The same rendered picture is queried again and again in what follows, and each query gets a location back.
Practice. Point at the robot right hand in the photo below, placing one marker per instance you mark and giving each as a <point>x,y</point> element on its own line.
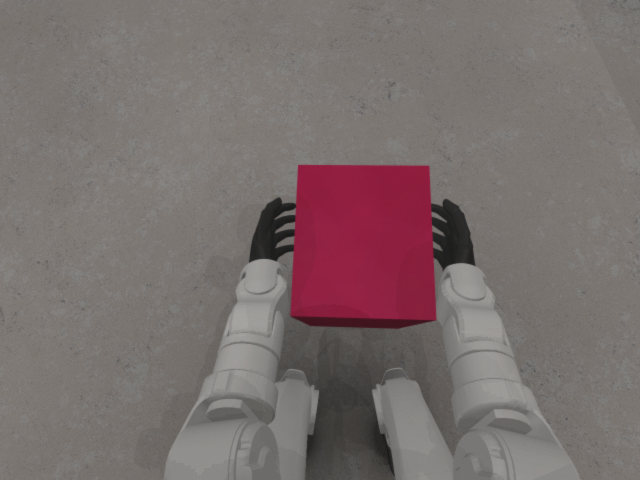
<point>456,244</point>

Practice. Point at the robot left forearm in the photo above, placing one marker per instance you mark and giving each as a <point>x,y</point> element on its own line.
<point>242,384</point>

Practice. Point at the robot left hand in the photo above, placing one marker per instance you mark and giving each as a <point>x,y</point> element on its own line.
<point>265,239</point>

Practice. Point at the robot left upper arm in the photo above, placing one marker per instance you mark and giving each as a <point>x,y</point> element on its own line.
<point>238,449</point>

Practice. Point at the carton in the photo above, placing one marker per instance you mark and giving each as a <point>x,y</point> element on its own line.
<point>363,247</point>

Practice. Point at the robot right foot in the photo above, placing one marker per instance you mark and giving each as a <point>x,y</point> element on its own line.
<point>389,454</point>

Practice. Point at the robot right upper arm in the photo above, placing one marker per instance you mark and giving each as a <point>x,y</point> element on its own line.
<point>488,453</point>

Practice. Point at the robot right forearm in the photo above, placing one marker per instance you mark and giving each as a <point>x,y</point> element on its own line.
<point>488,390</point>

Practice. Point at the left robot thigh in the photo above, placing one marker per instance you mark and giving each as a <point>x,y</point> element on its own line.
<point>294,421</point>

